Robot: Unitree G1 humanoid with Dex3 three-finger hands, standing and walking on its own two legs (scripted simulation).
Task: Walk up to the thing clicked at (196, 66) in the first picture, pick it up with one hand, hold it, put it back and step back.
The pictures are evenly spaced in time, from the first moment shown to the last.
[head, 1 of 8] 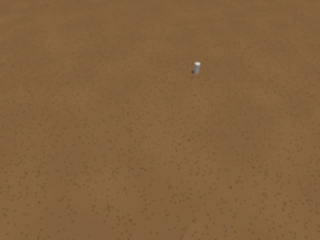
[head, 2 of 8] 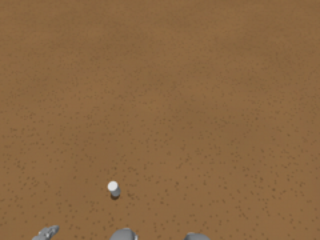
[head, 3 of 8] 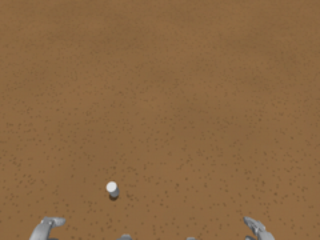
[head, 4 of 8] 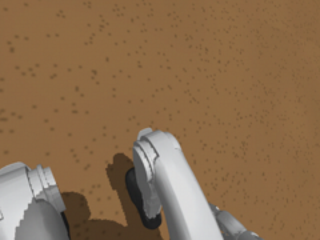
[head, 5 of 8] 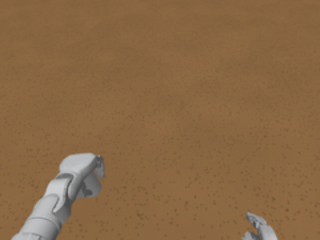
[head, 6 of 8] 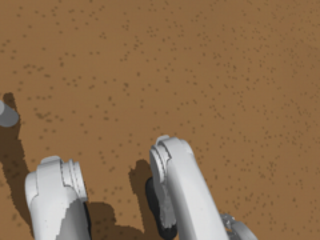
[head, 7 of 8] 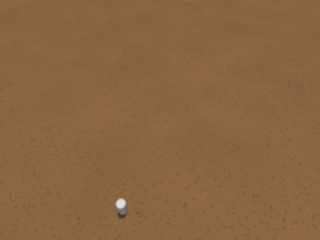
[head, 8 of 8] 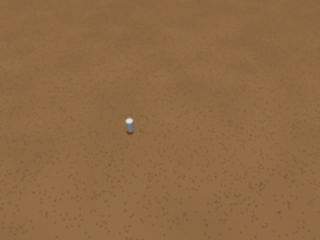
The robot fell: no
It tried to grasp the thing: yes
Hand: left
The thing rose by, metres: 0.66
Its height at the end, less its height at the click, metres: +0.00
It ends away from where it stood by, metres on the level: 0.01
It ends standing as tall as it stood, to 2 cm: yes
